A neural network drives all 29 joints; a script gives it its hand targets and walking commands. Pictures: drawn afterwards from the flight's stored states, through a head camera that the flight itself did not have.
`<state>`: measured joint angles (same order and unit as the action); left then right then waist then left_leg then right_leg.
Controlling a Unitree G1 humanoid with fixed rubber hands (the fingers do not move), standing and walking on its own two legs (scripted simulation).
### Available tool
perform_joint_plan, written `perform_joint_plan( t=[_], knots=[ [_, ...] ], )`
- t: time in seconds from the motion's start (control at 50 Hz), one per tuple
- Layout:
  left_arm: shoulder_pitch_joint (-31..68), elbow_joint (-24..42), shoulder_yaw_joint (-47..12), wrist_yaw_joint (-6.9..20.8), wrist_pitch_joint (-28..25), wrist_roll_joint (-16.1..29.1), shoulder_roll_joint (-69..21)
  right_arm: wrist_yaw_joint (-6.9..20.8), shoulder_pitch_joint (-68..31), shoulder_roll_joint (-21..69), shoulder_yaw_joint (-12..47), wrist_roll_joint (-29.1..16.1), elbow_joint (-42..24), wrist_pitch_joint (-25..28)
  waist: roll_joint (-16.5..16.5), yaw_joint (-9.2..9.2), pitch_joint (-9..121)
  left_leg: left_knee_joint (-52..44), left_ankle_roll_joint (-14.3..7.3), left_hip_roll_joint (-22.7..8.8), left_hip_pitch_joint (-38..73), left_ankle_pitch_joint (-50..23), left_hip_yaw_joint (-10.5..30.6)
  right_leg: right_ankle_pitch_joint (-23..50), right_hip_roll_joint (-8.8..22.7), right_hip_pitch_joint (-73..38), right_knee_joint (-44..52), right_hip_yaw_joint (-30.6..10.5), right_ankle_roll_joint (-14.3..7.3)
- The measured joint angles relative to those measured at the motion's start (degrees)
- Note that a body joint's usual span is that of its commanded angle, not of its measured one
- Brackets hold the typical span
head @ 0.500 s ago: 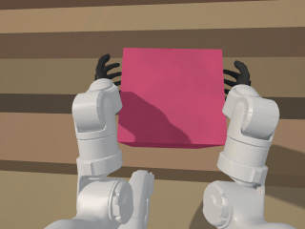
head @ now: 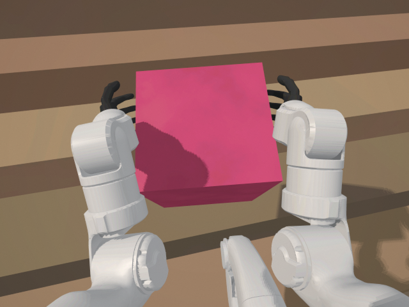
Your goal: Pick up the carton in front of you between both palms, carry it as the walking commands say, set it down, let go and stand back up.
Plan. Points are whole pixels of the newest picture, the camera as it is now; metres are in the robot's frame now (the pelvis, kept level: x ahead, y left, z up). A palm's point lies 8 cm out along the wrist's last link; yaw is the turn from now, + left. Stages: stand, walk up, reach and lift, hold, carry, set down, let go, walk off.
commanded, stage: carry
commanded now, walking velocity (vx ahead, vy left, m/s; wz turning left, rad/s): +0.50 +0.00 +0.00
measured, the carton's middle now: (204, 147) +0.40 -0.03 +0.11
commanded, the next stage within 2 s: none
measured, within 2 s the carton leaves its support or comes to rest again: neither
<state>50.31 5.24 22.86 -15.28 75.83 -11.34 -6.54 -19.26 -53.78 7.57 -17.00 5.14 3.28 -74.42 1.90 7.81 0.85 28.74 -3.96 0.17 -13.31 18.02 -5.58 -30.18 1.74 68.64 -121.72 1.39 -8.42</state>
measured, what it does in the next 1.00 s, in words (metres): climbs: right foot 0.18 m higher, then left foot 0.18 m higher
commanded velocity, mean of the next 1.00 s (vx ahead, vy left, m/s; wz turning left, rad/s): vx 0.50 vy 0.00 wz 0.00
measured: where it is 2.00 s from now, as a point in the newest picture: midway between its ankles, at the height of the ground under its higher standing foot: (150, 50)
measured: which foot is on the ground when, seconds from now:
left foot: down 0.00-0.18, up 0.20-0.70, down 0.72-1.00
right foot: up 0.00-0.16, down 0.18-0.72, up 0.74-1.00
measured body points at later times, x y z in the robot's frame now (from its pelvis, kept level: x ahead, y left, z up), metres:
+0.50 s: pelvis +0.29 -0.04 +0.17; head +0.33 -0.04 +0.62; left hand +0.66 +0.15 +0.36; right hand +0.70 -0.14 +0.35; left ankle +0.31 +0.07 -0.30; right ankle +0.31 -0.13 -0.56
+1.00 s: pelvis +0.58 +0.05 +0.35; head +0.61 +0.06 +0.80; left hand +0.97 +0.17 +0.51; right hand +0.95 -0.12 +0.52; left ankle +0.61 +0.12 -0.38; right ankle +0.61 -0.05 -0.16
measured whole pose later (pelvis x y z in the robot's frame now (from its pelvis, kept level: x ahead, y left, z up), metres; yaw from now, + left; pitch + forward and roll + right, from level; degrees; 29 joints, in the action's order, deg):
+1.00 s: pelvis +0.58 +0.05 +0.35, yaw -1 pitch +2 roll +0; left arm 44.5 6.6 22.3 -15.2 72.4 -12.1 -9.7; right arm -18.3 -47.8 8.8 -16.9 5.5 1.6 -71.4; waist 1.8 6.7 -1.4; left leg 34.4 -5.7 1.0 -21.1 15.9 -8.5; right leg -17.0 0.3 55.8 -103.1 2.4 -6.7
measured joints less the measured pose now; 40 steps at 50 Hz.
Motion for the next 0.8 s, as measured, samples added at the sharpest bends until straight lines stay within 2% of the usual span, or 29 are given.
perform_joint_plan(
  t=[0.02, 0.06, 0.12, 0.16, 0.18, 0.2, 0.24, 0.26, 0.28, 0.32, 0.38, 0.44, 0.48, 0.52, 0.56, 0.6, 0.64, 0.68, 0.7, 0.72, 0.74, 0.78, 0.8],
  knots=[
    [0.8, -0.8, -0.4, -0.1, 0.6, 0.5, 0.3, 0.3, 0.1, -0.3, -0.5, 0.2, -0.3, -0.6, -0.1, -0.57, 0.4, -2.0, 0.8, -0.9, 2.3, 0.3, 0.8, -0.3, 0.7, 3.1, -0.2, 0.2, 0.1],
    [2.2, -2.8, -1.1, -0.7, 1.9, 1.2, 0.4, 1.1, 0.4, -0.8, -1.9, 0.4, -0.6, -2.1, -0.2, -2.35, 1.2, -7.4, 1.9, -2.8, 7.6, 0.0, 1.8, 1.3, 2.7, 7.1, 6.5, 1.8, 0.8],
    [3.8, -6.3, -2.4, -2.4, 3.2, 2.1, 0.4, 2.0, 0.8, -0.8, -4.6, 1.5, -0.7, -4.3, -0.7, -5.98, 2.9, -17.4, 1.7, -5.9, 14.4, -4.7, 0.2, 7.9, 3.4, 3.3, 29.3, 7.1, -0.4],
    [4.1, -9.3, -3.6, -3.6, 2.7, 3.0, 0.0, 2.9, 2.0, -0.7, -6.9, 2.7, -1.3, -5.2, 0.0, -9.4, 3.2, -14.3, 1.2, -7.3, 14.3, -9.3, -2.0, 11.5, 1.0, -7.1, 44.6, 9.7, -1.0],
    [3.8, -10.5, -4.4, -4.2, 2.2, 3.4, -0.5, 3.4, 2.6, -0.7, -8.0, 3.4, -1.5, -5.4, 0.1, -11.75, 2.5, -7.2, 0.8, -8.4, 12.2, -11.5, -2.7, 12.5, -0.7, -13.3, 51.8, 10.1, -0.3],
    [3.4, -11.0, -5.0, -4.7, 1.5, 3.6, -0.9, 4.0, 2.7, -0.8, -8.8, 4.2, -1.3, -5.0, -0.9, -14.26, 1.2, 5.7, 1.2, -9.0, 7.8, -15.2, -0.1, 12.0, -1.9, -16.0, 53.5, 10.8, 0.6],
    [2.7, -12.0, -5.9, -6.1, -0.3, 4.2, -1.7, 5.0, 2.8, -0.8, -10.0, 6.2, -0.1, -3.4, -2.5, -17.28, -0.8, 40.6, 1.7, -3.5, -5.1, -14.0, 9.1, 10.8, -3.1, -20.1, 56.4, 11.2, 1.0],
    [2.0, -12.1, -6.0, -6.8, -0.9, 5.0, -2.2, 5.2, 3.3, -0.5, -10.7, 7.2, 0.0, -2.6, -3.3, -18.3, -1.6, 54.8, 1.2, -0.2, -10.2, -13.0, 11.2, 10.7, -3.7, -22.7, 58.9, 11.1, 1.0],
    [1.3, -12.0, -6.1, -7.7, -1.4, 5.7, -2.7, 5.3, 4.0, 0.1, -11.4, 7.9, -0.3, -2.1, -3.8, -18.9, -2.2, 65.1, 0.3, 2.2, -14.6, -11.9, 11.9, 11.1, -4.2, -25.4, 62.0, 11.0, 1.2],
    [0.8, -11.3, -5.7, -9.3, -1.8, 6.8, -3.4, 5.2, 5.2, 1.5, -12.3, 9.0, -2.0, -1.3, -3.9, -19.15, -3.5, 76.0, -1.5, 4.7, -22.3, -9.6, 11.0, 12.4, -4.7, -31.1, 68.8, 10.6, 1.9],
    [1.5, -9.8, -5.1, -9.0, -2.9, 7.1, -3.6, 4.9, 6.0, 2.6, -11.8, 9.3, -5.3, -0.2, -2.8, -18.21, -5.1, 76.4, -3.2, 3.7, -31.3, -5.0, 8.3, 14.1, -4.2, -38.8, 78.1, 9.7, 2.4],
    [2.3, -7.6, -4.9, -6.2, -4.1, 5.8, -3.6, 4.6, 5.5, 2.0, -9.5, 8.8, -8.5, 0.0, -2.5, -16.79, -4.5, 72.3, -3.6, 0.6, -38.6, 0.0, 5.7, 14.7, -3.0, -44.4, 85.0, 8.6, 2.9],
    [2.6, -6.4, -4.9, -4.8, -4.4, 4.8, -3.6, 4.4, 5.0, 0.9, -7.9, 8.1, -9.6, -0.4, -3.1, -16.17, -2.8, 78.6, -4.0, -0.9, -44.7, 5.5, 5.0, 14.6, -2.4, -47.5, 88.4, 7.6, 3.6],
    [2.6, -6.1, -4.9, -3.9, -4.1, 4.1, -3.4, 4.2, 4.4, -0.1, -6.7, 7.3, -9.2, -1.2, -3.5, -15.9, -1.0, 89.3, -4.5, -1.9, -51.7, 11.4, 5.2, 13.9, -1.4, -50.7, 91.2, 6.2, 4.7],
    [2.1, -6.2, -4.3, -3.1, -3.2, 4.0, -2.7, 3.8, 3.8, -0.6, -5.5, 6.6, -7.5, -2.1, -3.7, -15.38, 0.2, 93.4, -4.7, -3.4, -57.9, 13.2, 5.0, 13.1, 0.2, -55.0, 94.4, 4.4, 6.2],
    [1.3, -6.8, -3.0, -2.2, -1.9, 4.1, -1.9, 3.1, 3.4, -0.3, -4.5, 5.9, -5.6, -3.1, -3.7, -14.12, 1.3, 88.1, -4.1, -5.3, -61.8, 12.0, 3.2, 13.1, 2.2, -60.3, 99.4, 3.0, 7.1],
    [0.6, -7.3, -1.4, -1.3, -0.7, 4.2, -1.1, 2.3, 3.3, 0.3, -3.5, 5.4, -3.8, -4.0, -2.8, -12.04, 2.7, 71.8, -4.0, -6.1, -60.2, 7.3, -0.8, 15.8, 4.8, -65.5, 106.9, 2.9, 7.3],
    [-0.3, -7.7, 0.5, -0.4, 0.1, 3.7, -0.6, 1.1, 3.3, 0.8, -2.1, 5.0, -1.0, -3.9, -2.6, -9.38, 3.8, 55.1, -4.7, -4.6, -52.6, 2.2, -4.0, 20.4, 6.8, -67.7, 109.5, 4.4, 7.0],
    [-1.2, -7.7, 1.5, 0.2, 0.3, 3.2, -0.5, 0.6, 3.5, 1.2, -1.3, 4.7, 0.5, -3.5, -3.0, -7.32, 3.9, 47.0, -4.8, -2.9, -46.5, 1.0, -5.1, 22.7, 7.5, -67.1, 106.4, 5.4, 6.5],
    [-1.9, -7.8, 2.3, 0.7, 0.3, 2.8, -0.4, 0.0, 3.9, 1.5, -0.6, 4.5, 1.6, -3.0, -3.1, -4.71, 3.4, 41.2, -3.5, -0.8, -40.9, 3.5, -5.3, 25.2, 8.7, -65.0, 99.6, 5.6, 5.9],
    [-2.2, -8.3, 2.7, 1.4, -0.2, 2.4, -0.4, -0.4, 4.4, 1.7, -0.1, 4.2, 2.0, -2.3, -2.5, -2.12, 2.2, 40.0, -2.7, 0.2, -38.5, 4.6, -5.6, 26.3, 8.7, -60.6, 86.9, 2.7, 6.1],
    [-2.7, -9.2, 3.2, 2.3, -1.9, 1.0, -0.6, -1.2, 5.8, 1.8, 0.8, 3.0, 2.3, -0.8, -1.1, 0.87, -0.1, 37.0, -2.9, 1.0, -34.1, 3.9, -5.8, 24.4, 2.8, -48.7, 53.8, -6.5, 6.8],
    [-3.4, -9.0, 3.4, 2.3, -2.5, 0.2, -1.2, -1.7, 6.7, 2.0, 1.1, 2.3, 2.3, -0.2, -0.2, 1.7, -0.9, 34.3, -3.1, 1.4, -31.2, 3.1, -5.8, 24.0, -0.1, -43.9, 40.4, -8.4, 6.3]
  ],
)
